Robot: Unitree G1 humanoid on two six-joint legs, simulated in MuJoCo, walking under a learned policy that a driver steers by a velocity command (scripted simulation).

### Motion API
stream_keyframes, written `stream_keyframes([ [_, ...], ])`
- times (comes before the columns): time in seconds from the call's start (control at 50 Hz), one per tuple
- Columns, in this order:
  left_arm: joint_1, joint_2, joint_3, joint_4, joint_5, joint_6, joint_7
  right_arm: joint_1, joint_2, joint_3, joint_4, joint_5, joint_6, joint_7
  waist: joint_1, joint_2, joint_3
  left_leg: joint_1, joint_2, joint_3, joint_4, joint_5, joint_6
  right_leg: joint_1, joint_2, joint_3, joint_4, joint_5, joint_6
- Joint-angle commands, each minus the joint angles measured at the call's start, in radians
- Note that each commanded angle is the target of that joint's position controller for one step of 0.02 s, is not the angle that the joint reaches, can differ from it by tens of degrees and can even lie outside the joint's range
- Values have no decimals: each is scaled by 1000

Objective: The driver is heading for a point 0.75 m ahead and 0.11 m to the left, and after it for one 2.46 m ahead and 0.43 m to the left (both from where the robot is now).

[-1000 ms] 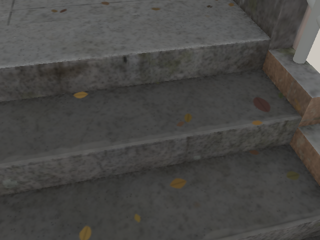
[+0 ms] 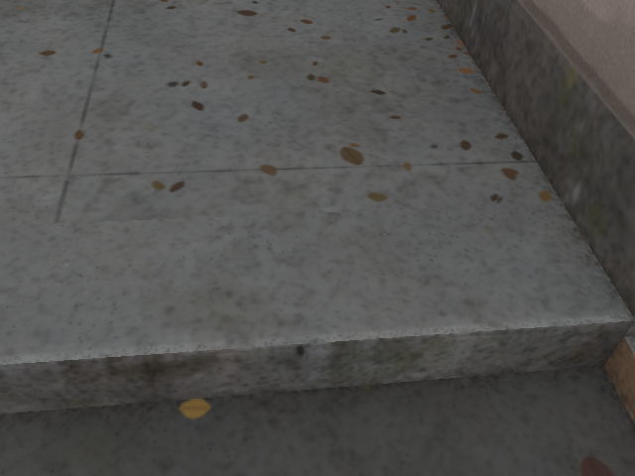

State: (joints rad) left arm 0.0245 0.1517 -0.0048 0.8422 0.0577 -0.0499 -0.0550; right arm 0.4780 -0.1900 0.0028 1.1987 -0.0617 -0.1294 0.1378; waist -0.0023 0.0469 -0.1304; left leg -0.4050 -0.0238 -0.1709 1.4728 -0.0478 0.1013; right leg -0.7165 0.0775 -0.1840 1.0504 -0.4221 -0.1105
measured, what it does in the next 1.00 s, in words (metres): climbs: left foot 0.15 m higher, then right foot 0.15 m higher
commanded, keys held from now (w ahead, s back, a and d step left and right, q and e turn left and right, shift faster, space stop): w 0.82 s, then no key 0.12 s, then q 0.06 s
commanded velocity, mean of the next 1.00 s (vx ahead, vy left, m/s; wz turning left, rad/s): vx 0.47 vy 0.00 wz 0.01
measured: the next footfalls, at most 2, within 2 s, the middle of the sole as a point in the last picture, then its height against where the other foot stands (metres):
left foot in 0.36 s outside the picture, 0.15 m higher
right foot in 0.92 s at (358, 279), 0.15 m higher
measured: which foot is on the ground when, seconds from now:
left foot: up 0.00-0.34, down 0.36-0.96, up 0.98-1.00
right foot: down 0.00-0.38, up 0.40-0.90, down 0.92-1.00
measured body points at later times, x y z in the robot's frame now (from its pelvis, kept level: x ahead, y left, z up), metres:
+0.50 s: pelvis +0.32 +0.08 +0.16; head +0.33 +0.09 +0.61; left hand +0.35 +0.31 +0.00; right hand +0.47 -0.15 +0.04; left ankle +0.39 +0.16 -0.50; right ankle +0.19 -0.09 -0.40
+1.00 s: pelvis +0.63 +0.03 +0.27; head +0.64 +0.04 +0.72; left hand +0.92 +0.17 +0.21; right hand +0.55 -0.15 +0.12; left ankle +0.42 +0.17 -0.42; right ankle +0.76 -0.06 -0.35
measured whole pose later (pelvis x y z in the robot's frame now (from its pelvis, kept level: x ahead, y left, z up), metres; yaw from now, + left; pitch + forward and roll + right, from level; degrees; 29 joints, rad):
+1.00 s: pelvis +0.63 +0.03 +0.27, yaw -1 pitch +7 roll -3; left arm -0.17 0.13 -0.05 0.77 0.05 -0.04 -0.09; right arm 0.48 -0.10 0.02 1.09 -0.05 -0.13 0.10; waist -0.08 0.03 -0.11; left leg -0.12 0.07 -0.05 0.69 -0.20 0.02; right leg -0.95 -0.01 -0.17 1.21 -0.40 -0.11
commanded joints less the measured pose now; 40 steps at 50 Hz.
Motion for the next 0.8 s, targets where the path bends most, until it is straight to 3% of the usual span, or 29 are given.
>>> stream_keyframes([
  [0.02, 217, 0, 10, 166, -20, -18, 4, -180, 7, -20, -165, 2, 0, -41, 19, 31, 46, -561, -6, -89, 517, -20, 135, 294, -309, 664, -608, 159, -277],
  [0.06, 115, -91, -29, 200, -11, -21, -8, -166, 57, 7, -211, 3, 55, -52, -86, 26, 57, -652, 29, -48, 551, -5, 197, 200, -281, 497, -692, 220, -195],
  [0.1, 63, -60, -14, 187, 5, -37, -6, -184, 86, 28, -237, 22, 76, -50, -123, -14, 75, -657, 76, 39, 481, -126, 176, 128, -215, 273, -738, 229, -142],
  [0.12, 67, -61, -19, 180, 19, -57, 2, -217, 54, 21, -254, 23, 69, -60, -132, -44, 86, -622, 88, 74, 447, -112, 160, 84, -176, 222, -756, 252, -117],
  [0.16, 286, -45, -23, 247, 57, -62, 21, -362, 40, 39, -313, 25, 62, -72, -50, -119, 75, -843, 77, 91, 715, -238, 151, 270, -214, 291, -766, 290, -138],
  [0.2, 430, -20, -25, 311, 81, -57, 27, -573, 21, 52, -421, 24, 63, -90, -1, -44, 108, -1085, 113, 68, 585, -322, 177, 501, -245, 303, -742, 303, -101],
  [0.22, 503, 2, -27, 333, 84, -60, 17, -682, -21, 52, -482, 18, 66, -98, 26, -3, 73, -1065, 146, 101, 340, -236, 175, 560, -238, 297, -757, 293, -75],
  [0.24, 541, 5, -26, 339, 75, -61, 10, -746, -18, 59, -513, 20, 73, -103, 46, -65, 83, -1034, 177, 110, 210, -209, 167, 566, -250, 302, -796, 295, -80],
  [0.26, 405, 33, -22, 262, 47, -51, -20, -798, 1, 72, -534, 18, 99, -92, 7, -82, 100, -676, 186, 191, -27, -224, 130, 287, -264, 234, -965, 285, -87],
  [0.28, 362, 60, -22, 204, -2, -63, -34, -790, 37, 77, -534, 21, 108, -68, -3, -172, 98, -363, 137, 259, 25, -242, 62, 73, -271, 220, -1014, 393, -109],
  [0.32, 405, 203, 10, 192, -38, -84, -36, -660, 15, 61, -508, 31, 120, -44, -80, -181, 50, -247, 28, 325, -91, -211, 7, 305, -309, 174, -897, 1088, -141],
  [0.34, 422, 244, 26, 185, -53, -98, -34, -614, -50, 37, -495, 35, 109, -44, -95, -158, 41, -235, -19, 369, -319, -256, 20, 498, -295, 151, -796, 1375, -117],
  [0.36, 450, 260, 41, 198, -24, -104, -46, -505, -103, 11, -463, 39, 92, -54, -93, -209, -27, -81, -45, 332, -403, -214, 47, 578, -302, 140, -648, 1552, -85],
  [0.38, 595, 132, 27, 221, 20, -106, -49, -309, -156, -2, -408, 17, 85, -55, -78, 15, -297, 404, 102, 48, -381, 318, 208, 319, -233, 182, -329, 1246, -3],
  [0.4, 596, 74, 11, 198, 16, -95, -72, -7, -204, -17, -335, -1, 99, -75, -178, 197, -427, 660, 259, -460, -797, 38, 305, 43, -65, 254, -64, 498, 21],
  [0.42, 448, 68, 34, 185, -32, -69, -82, 145, -272, -56, -253, -10, 100, -94, -245, 220, -256, 530, 332, -778, -1034, -370, 287, -157, 12, 400, 398, 254, 20],
  [0.44, 380, 50, 40, 187, -52, -64, -64, 93, -248, -57, -214, 1, 72, -112, -221, 173, -68, 328, 276, -678, -1015, -651, 195, -273, -10, 468, 608, 363, -3],
  [0.46, 364, 28, 33, 198, -33, -71, -40, -57, -195, -52, -217, 14, 59, -116, -141, 147, 12, 150, 263, -523, -974, -586, 198, -284, -31, 453, 714, 399, -21],
  [0.48, 325, 28, 28, 173, -20, -70, -20, -155, -104, -37, -199, 17, 62, -113, -88, 9, 8, 91, 266, -419, -953, -455, 198, -301, -31, 431, 779, 399, -45],
  [0.5, 273, 17, 19, 136, -22, -62, -7, -211, -12, -16, -191, 9, 67, -111, -37, -63, 2, 36, 276, -365, -968, -344, 167, -306, -50, 436, 782, 422, -70],
  [0.52, 255, 7, 12, 128, -26, -47, -3, -269, 52, -1, -189, 6, 72, -112, 2, -54, -21, 8, 286, -340, -1012, -232, 152, -318, -62, 439, 840, 413, -98],
  [0.54, 249, -10, 4, 124, -31, -36, 0, -296, 70, 4, -174, 6, 70, -115, 29, -54, -6, -5, 272, -281, -1040, -179, 125, -371, -60, 456, 860, 392, -117],
  [0.56, 234, -5, -3, 112, -28, -28, -2, -259, 72, 5, -141, -19, 67, -110, 44, -66, -2, 20, 254, -201, -1052, -156, 112, -448, -63, 438, 881, 412, -123],
  [0.6, 199, -5, -16, 104, -23, -20, -23, -220, 48, -6, -127, -32, 59, -97, 35, -61, 38, 44, 205, -30, -1118, -237, 115, -526, -81, 360, 879, 380, -128],
  [0.64, 131, 29, -19, 77, -4, -12, -39, -188, 58, 10, -112, -43, 42, -93, 46, -28, 83, 3, 166, 56, -1160, -242, 126, -565, -127, 268, 883, 379, -131],
  [0.66, 98, 15, -31, 72, -14, -8, -45, -81, 53, 13, -77, -56, 44, -98, 2, 23, 89, 47, 177, 43, -1174, -233, 150, -637, -122, 225, 1057, 320, -138],
  [0.74, -118, 8, -70, -55, -36, -13, -13, 94, 54, 33, -10, -98, 37, -107, -48, -33, 154, 316, 244, 19, -1222, -173, 142, -915, -164, 239, 932, 294, -173],
  [0.76, -231, 45, -65, -125, -39, -6, -6, 140, 38, 37, 3, -102, 33, -97, -69, -68, 138, 308, 243, 43, -1274, -195, 131, -853, -188, 179, 698, 380, -152],
  [0.8, -382, 1, -78, -188, -23, 35, -17, 171, 53, 53, -14, -77, 34, -68, -95, 49, 156, 110, 260, 97, -1438, -127, 150, -579, -221, 83, 550, 399, -113],
])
